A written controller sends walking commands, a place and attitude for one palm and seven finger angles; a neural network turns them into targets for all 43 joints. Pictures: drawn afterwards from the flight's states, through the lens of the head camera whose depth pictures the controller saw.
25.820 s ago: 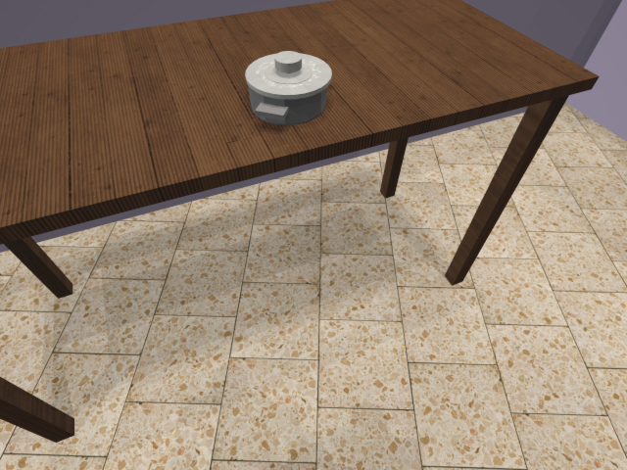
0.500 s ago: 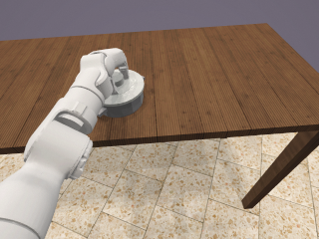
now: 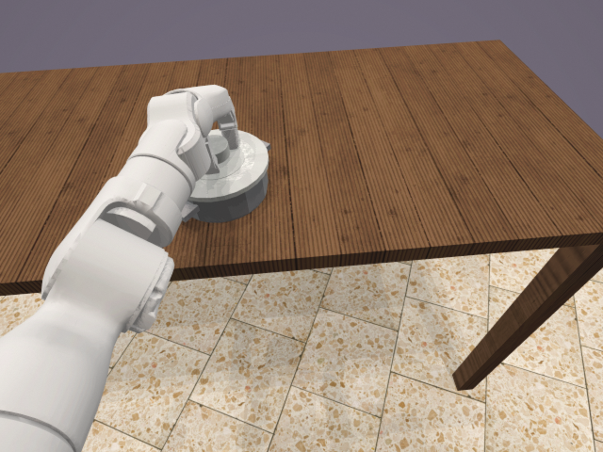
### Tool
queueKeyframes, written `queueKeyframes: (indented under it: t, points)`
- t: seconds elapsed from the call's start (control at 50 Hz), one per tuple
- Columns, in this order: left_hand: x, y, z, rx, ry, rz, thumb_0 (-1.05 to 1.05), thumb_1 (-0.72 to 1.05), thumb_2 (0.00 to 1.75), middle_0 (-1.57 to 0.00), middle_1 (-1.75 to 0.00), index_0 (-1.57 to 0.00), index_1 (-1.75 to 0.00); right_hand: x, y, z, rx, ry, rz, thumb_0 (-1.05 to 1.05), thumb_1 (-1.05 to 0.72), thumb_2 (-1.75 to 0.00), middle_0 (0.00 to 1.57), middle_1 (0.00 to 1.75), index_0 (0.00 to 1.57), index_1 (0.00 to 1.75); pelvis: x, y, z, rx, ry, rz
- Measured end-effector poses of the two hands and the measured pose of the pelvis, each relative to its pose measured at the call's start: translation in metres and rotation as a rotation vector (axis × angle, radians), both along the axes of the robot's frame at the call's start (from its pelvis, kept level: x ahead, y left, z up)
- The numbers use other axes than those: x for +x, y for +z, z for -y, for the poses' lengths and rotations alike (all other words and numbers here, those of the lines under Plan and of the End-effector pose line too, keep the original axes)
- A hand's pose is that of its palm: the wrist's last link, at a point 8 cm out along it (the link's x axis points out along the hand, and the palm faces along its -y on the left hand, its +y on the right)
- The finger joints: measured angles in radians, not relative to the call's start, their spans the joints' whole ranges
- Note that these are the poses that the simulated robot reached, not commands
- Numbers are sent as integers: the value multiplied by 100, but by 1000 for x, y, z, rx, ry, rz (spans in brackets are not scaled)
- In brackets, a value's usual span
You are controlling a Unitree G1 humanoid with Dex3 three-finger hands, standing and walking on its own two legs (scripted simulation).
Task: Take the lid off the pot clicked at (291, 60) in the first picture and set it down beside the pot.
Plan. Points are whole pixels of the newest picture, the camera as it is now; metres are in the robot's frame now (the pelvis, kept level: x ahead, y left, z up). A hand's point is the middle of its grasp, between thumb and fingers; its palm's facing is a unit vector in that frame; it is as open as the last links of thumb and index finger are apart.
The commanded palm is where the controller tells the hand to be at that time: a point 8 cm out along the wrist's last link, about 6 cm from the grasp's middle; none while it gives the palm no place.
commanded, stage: close the fingers and squeeze the knob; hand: left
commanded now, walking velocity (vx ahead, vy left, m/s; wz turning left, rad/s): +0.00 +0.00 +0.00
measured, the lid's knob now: (212, 149) +0.50 +0.11 +0.15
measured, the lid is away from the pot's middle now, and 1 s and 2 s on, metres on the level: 0.00 0.01 0.01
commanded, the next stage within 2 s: lift the lid straight up in 0.58 s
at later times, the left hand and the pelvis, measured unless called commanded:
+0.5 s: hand (206, 147) +0.47 +0.11 +0.17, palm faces -0.39 -0.09 -0.92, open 7.9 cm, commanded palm +0.47 +0.12 +0.22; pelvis +0.00 +0.00 +0.00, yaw +0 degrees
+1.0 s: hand (205, 146) +0.47 +0.11 +0.18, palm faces -0.38 -0.08 -0.92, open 7.9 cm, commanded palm +0.47 +0.11 +0.25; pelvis +0.00 +0.00 +0.00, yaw +0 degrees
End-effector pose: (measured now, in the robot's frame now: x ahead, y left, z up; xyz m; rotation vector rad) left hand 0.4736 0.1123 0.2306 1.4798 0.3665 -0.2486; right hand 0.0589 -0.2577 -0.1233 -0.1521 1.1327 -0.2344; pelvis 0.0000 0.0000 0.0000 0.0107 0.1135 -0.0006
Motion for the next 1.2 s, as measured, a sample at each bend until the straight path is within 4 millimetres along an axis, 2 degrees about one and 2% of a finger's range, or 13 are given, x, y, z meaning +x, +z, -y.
queueKeyframes:
  t: [0.76,0.98,1.2]
  points:
    - [4,0,-1,-7,-2,-5,1,18,76,-70,-102,-65,-99,-8,1,2,-17,-21,-7,1,-90,-90,20,30,20,30,0,0,0,-1,-5,-9]
    - [0,4,-1,-4,-22,1,0,19,75,-70,-101,-65,-98,6,1,-5,6,4,44,1,-90,-90,20,30,20,30,3,1,0,0,1,6]
    - [-1,27,0,1,8,36,0,18,75,-71,-101,-65,-98,24,2,-6,18,39,95,1,-90,-90,20,30,20,30,5,2,3,3,4,13]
